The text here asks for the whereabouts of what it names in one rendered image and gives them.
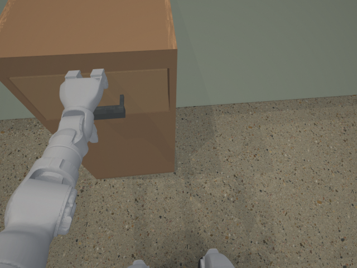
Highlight left robot forearm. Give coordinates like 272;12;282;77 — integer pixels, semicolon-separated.
4;106;94;228

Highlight handle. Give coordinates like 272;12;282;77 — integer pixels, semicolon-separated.
93;94;126;120

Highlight drawer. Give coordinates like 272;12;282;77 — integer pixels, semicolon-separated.
9;68;168;119

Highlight robot right thigh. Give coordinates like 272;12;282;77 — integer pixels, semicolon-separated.
200;253;235;268

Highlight robot right shin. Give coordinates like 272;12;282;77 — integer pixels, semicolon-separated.
205;248;219;256

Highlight left robot hand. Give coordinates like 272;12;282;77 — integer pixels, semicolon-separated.
59;69;108;143

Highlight cabinet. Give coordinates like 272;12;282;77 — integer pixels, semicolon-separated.
0;0;177;179

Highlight robot left upper arm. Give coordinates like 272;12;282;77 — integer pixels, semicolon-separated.
0;179;78;268

